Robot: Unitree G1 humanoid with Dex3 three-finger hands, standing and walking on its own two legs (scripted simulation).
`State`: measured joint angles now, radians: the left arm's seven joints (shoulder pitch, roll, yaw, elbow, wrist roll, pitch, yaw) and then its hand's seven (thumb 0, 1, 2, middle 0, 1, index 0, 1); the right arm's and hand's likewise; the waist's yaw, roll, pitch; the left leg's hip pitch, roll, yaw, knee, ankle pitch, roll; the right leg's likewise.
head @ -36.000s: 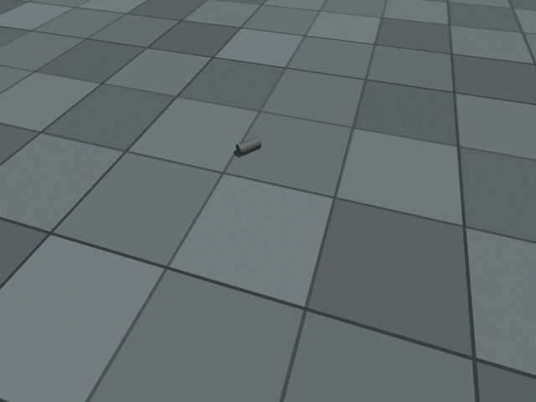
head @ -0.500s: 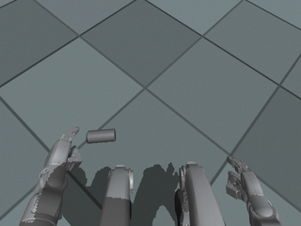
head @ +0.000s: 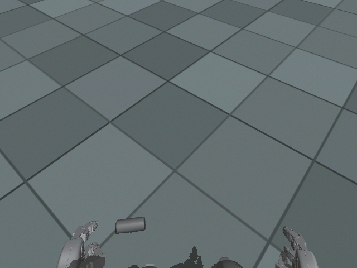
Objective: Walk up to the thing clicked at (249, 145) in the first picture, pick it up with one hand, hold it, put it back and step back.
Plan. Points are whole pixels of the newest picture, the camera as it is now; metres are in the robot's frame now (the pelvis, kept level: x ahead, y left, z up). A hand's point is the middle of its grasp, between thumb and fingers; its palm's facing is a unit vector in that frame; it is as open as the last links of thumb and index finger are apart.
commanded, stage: home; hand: left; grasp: from above
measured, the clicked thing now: (131, 224) +0.44 +0.25 -0.66
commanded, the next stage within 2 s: none
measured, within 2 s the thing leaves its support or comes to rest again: neither
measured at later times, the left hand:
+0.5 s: hand out of the picture +0.16 +0.18 -0.03, palm faces +0.07 -0.98 -0.19, open 7.4 cm
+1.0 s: hand out of the picture +0.15 +0.19 -0.03, palm faces +0.05 -0.98 -0.19, open 7.4 cm
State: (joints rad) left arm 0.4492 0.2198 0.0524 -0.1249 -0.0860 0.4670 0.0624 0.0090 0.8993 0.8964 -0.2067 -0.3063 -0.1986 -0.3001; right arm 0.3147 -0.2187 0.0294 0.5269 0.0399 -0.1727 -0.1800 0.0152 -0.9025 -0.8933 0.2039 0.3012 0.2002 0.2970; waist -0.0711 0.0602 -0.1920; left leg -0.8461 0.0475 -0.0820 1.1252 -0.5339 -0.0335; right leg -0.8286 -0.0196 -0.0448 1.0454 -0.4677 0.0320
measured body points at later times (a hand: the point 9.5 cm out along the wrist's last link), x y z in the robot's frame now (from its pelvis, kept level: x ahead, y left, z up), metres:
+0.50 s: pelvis +0.01 +0.00 +0.02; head +0.02 +0.01 +0.47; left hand +0.16 +0.24 -0.01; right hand +0.18 -0.23 -0.04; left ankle +0.01 +0.13 -0.66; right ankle +0.02 -0.14 -0.66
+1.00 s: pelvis -0.01 +0.01 +0.02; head +0.01 +0.01 +0.47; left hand +0.15 +0.24 -0.01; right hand +0.15 -0.24 -0.04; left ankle +0.01 +0.13 -0.66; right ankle +0.02 -0.14 -0.66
